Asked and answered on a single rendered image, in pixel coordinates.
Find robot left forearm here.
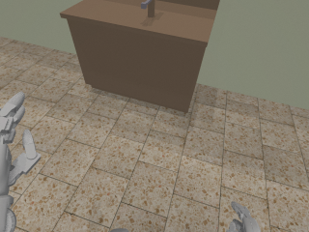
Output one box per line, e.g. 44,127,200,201
0,194,16,232

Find tap lever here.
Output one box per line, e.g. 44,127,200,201
141,0,152,10

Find counter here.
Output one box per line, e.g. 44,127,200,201
60,0,220,113

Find robot left hand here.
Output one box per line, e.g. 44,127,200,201
0,91,42,196

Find robot right hand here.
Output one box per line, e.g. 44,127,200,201
226,201,262,232

